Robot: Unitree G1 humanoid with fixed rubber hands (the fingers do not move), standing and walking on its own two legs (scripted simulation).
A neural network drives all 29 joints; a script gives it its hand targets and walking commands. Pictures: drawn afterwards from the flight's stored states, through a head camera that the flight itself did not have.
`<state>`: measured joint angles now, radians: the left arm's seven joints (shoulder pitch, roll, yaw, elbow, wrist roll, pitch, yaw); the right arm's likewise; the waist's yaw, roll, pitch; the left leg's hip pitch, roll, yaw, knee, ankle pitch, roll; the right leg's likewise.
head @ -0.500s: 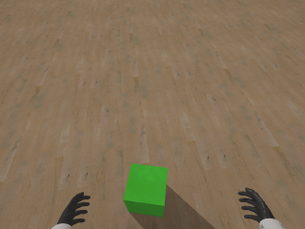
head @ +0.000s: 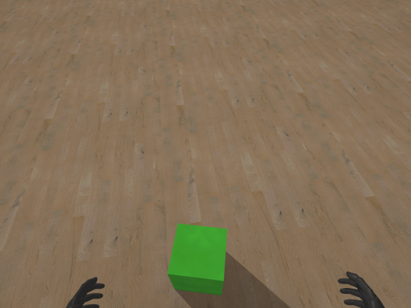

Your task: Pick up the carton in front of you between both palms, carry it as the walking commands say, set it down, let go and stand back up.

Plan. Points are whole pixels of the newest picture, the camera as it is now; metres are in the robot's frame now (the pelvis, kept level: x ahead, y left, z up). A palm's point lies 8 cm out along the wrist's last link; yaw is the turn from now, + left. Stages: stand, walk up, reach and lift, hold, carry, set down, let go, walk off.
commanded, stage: stand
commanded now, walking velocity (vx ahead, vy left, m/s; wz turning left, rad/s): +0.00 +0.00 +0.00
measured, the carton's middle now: (199, 260) +0.40 +0.07 -0.65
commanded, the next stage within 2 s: none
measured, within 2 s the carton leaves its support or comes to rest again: neither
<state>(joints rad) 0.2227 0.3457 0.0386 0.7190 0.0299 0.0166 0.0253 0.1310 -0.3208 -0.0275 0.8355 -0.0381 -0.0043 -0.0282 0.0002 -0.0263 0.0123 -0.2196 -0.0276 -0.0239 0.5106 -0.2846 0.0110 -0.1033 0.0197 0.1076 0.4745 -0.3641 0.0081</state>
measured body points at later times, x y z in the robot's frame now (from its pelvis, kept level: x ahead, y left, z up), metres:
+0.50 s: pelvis -0.02 +0.00 +0.01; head -0.02 +0.01 +0.46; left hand +0.08 +0.30 -0.11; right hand +0.10 -0.31 -0.10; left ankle -0.01 +0.11 -0.74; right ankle -0.07 -0.13 -0.74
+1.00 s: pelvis -0.03 +0.00 +0.01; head -0.03 +0.00 +0.46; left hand +0.07 +0.31 -0.11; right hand +0.07 -0.31 -0.10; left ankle -0.01 +0.11 -0.74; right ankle -0.07 -0.13 -0.74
